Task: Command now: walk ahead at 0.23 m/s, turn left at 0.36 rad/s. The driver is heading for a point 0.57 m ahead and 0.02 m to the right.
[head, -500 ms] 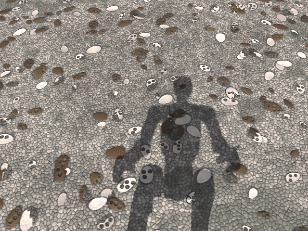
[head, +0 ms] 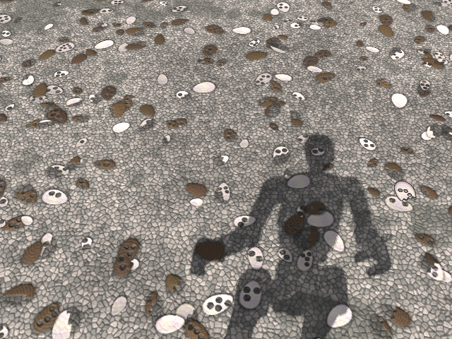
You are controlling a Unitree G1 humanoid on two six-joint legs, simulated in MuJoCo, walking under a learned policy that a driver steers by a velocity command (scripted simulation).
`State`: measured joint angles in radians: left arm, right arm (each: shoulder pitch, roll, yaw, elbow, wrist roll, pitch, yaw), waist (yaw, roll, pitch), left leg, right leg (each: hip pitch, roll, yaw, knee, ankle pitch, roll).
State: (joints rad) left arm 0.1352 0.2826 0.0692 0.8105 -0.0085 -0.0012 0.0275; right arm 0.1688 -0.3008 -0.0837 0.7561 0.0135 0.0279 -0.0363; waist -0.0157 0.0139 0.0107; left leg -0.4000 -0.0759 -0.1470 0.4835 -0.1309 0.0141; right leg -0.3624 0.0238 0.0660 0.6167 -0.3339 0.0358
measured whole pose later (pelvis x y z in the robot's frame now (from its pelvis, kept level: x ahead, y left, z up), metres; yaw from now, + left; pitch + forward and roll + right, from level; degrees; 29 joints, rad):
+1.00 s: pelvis +0.43 +0.03 -0.02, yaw -9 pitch +2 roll +1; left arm 0.05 0.27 0.05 0.69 0.00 -0.06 -0.05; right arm 0.32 -0.27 -0.06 0.89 0.00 -0.05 -0.02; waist -0.04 -0.02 0.07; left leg -0.05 0.05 0.17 0.78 -0.51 -0.03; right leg -0.54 0.02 -0.05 0.60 -0.09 -0.09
